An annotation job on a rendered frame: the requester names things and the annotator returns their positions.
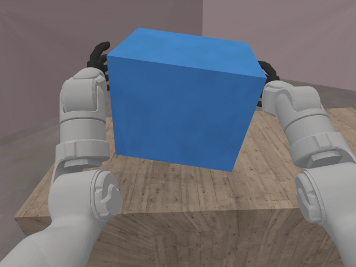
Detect robot right forearm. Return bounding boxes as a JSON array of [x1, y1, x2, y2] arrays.
[[261, 80, 356, 169]]

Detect pedestal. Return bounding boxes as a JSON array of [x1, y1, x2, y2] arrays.
[[14, 107, 356, 267]]

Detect robot right hand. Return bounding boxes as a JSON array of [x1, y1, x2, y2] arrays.
[[257, 61, 280, 107]]

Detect carton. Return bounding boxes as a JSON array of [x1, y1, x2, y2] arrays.
[[106, 28, 267, 172]]

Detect left robot upper arm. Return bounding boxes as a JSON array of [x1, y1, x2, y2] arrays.
[[0, 169, 122, 267]]

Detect robot left forearm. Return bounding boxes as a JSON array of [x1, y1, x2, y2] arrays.
[[48, 67, 110, 214]]

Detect right robot upper arm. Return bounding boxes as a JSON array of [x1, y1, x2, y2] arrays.
[[295, 162, 356, 267]]

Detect robot left hand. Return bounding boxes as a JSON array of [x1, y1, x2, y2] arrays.
[[87, 41, 110, 91]]

